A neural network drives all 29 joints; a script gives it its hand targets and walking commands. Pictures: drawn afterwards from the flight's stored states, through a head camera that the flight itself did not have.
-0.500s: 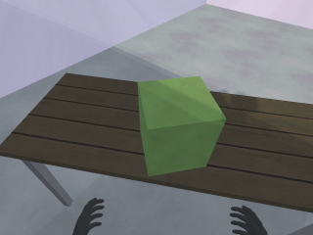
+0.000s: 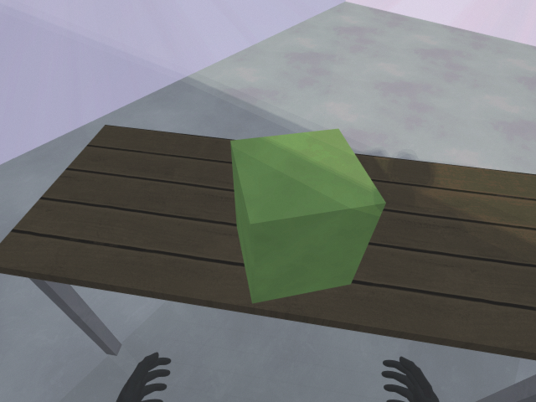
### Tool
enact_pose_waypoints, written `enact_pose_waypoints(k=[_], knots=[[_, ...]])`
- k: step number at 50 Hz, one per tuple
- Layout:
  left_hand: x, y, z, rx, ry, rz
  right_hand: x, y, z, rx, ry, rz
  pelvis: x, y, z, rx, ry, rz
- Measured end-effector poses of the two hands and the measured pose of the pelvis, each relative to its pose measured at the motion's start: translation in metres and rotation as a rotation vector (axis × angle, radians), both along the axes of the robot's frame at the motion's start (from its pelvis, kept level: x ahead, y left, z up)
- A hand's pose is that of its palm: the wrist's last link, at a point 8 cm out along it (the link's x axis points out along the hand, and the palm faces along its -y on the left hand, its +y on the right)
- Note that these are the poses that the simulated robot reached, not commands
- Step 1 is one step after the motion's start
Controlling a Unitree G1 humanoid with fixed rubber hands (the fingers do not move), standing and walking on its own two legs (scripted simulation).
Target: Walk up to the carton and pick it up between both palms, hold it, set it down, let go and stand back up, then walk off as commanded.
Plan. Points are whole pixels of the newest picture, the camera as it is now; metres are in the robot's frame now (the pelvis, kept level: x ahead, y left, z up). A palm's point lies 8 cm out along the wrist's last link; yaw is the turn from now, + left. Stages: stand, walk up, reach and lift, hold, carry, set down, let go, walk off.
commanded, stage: set down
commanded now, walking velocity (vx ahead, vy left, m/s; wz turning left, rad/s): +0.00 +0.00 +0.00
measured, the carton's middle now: (294, 217) +0.45 +0.01 -0.01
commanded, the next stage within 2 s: let go in 0.22 s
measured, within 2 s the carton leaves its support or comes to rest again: neither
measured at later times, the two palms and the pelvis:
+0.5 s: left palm (129, 400) +0.13 +0.24 -0.07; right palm out of the picture +0.16 -0.20 -0.09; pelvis +0.01 +0.00 +0.00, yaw +0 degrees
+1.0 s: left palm out of the picture +0.08 +0.29 -0.11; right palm out of the picture +0.14 -0.24 -0.10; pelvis +0.00 +0.01 +0.00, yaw +0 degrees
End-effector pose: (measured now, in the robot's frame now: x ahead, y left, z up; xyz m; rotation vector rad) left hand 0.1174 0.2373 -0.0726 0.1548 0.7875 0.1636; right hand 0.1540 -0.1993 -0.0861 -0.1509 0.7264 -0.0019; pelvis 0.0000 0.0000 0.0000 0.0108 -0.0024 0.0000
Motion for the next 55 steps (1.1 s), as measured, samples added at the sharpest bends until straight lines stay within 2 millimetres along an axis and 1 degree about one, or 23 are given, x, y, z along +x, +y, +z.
enact_pose_waypoints(k=[6, 14, 21, 28, 39, 41, 43, 47, 51, 55], knots=[[0.000, 0.003, -0.003, 0.003, 0.035, -0.012, -0.002, 0.004, -0.003, -0.010, 0.019, -0.009, 0.001, 0.000, 0.000, 0.000, 0.001, 0.000], [0.006, 0.006, -0.002, 0.010, 0.039, -0.017, 0.000, 0.003, -0.005, -0.014, 0.025, -0.021, 0.004, -0.001, 0.000, 0.001, 0.005, 0.000], [0.011, 0.006, -0.002, 0.010, 0.038, -0.022, 0.001, 0.000, -0.005, -0.013, 0.025, -0.038, 0.006, -0.001, 0.000, 0.001, 0.007, 0.000], [0.015, 0.004, -0.002, 0.004, 0.033, -0.024, 0.003, 0.001, -0.004, -0.005, 0.022, -0.029, 0.006, -0.001, 0.000, 0.001, 0.007, 0.000], [0.016, -0.001, -0.004, -0.008, 0.043, -0.019, 0.009, 0.004, -0.004, 0.004, 0.011, -0.013, 0.006, -0.001, 0.000, 0.001, 0.007, 0.000], [0.014, 0.001, -0.006, -0.003, 0.036, -0.019, 0.007, 0.002, -0.006, -0.017, 0.041, 0.008, 0.006, -0.001, 0.000, 0.000, 0.007, 0.002], [0.007, 0.008, -0.011, 0.013, 0.046, -0.015, 0.002, -0.006, -0.012, -0.058, 0.113, 0.024, 0.005, 0.001, -0.001, -0.003, 0.007, 0.007], [-0.019, 0.032, -0.025, 0.054, 0.138, 0.004, -0.008, -0.025, -0.015, -0.126, 0.206, 0.012, 0.005, 0.004, -0.001, -0.008, 0.006, 0.008], [-0.046, 0.056, -0.035, 0.089, 0.241, 0.034, -0.014, -0.041, -0.012, -0.178, 0.241, 0.006, 0.004, 0.007, -0.001, -0.011, 0.005, 0.008], [-0.068, 0.071, -0.041, 0.110, 0.317, 0.056, -0.016, -0.048, -0.009, -0.205, 0.251, 0.005, 0.002, 0.009, -0.001, -0.011, 0.003, 0.009]])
